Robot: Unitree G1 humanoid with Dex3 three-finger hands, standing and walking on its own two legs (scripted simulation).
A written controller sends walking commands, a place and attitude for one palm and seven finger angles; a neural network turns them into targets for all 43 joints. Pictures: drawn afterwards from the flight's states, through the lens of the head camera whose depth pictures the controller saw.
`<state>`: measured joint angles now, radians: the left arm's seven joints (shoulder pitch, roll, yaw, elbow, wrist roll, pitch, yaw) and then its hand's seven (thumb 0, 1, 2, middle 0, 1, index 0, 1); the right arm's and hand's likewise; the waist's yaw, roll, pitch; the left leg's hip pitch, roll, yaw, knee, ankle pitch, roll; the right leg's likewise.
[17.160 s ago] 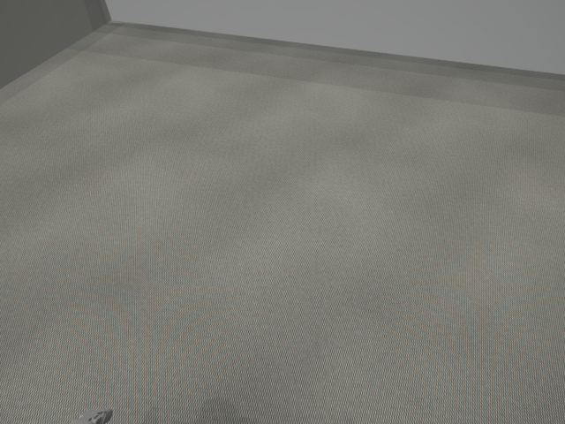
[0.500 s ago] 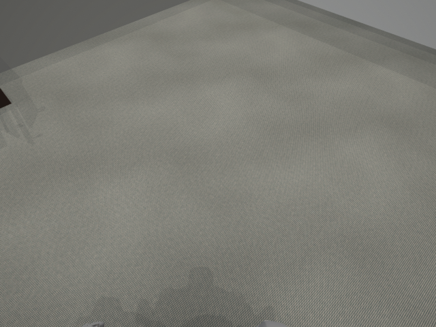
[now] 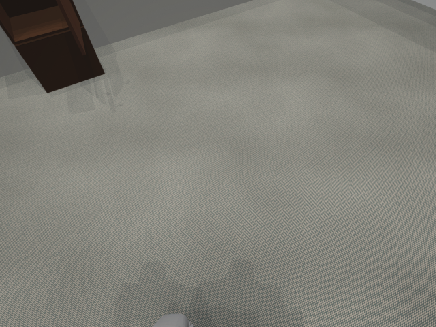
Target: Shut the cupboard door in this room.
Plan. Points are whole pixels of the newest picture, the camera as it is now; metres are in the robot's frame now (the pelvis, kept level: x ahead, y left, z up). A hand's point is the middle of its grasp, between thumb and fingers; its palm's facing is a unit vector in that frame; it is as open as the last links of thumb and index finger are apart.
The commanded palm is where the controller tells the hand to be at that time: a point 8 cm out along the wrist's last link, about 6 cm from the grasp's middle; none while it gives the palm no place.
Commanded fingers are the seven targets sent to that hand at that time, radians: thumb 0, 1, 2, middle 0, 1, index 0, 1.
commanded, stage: turn or walk to find it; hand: left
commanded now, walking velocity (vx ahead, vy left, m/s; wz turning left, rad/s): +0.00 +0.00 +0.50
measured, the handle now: out of the picture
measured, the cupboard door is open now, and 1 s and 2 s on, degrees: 82 82 82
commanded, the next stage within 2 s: stand and wait in 1.66 s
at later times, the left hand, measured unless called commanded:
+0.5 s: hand out of the picture +0.09 +0.23 -0.15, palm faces +0.22 -0.94 -0.27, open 7.4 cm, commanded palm none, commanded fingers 0.00 0.90 0.90 -0.20 -0.30 -0.20 -0.30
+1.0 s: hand out of the picture +0.01 +0.14 -0.17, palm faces +0.57 -0.81 -0.15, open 7.4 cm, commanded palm none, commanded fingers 0.00 0.90 0.90 -0.20 -0.30 -0.20 -0.30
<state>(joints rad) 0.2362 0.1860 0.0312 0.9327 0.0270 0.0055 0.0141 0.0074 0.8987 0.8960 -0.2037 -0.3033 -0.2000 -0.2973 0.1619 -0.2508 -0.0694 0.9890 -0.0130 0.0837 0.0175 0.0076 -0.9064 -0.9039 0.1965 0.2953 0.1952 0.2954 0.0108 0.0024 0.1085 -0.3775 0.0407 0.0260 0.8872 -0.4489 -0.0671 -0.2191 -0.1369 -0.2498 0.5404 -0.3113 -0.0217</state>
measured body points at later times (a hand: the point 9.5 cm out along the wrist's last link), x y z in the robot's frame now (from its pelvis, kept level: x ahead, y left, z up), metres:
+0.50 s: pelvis +0.04 +0.00 -0.01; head +0.06 -0.02 +0.44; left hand +0.08 +0.27 -0.13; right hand +0.13 -0.24 -0.17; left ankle -0.02 +0.14 -0.74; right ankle +0.09 -0.10 -0.74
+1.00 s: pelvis +0.20 +0.08 -0.02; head +0.25 +0.11 +0.42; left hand -0.02 +0.19 -0.16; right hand +0.43 -0.05 -0.17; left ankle +0.24 +0.20 -0.74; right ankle +0.10 -0.10 -0.73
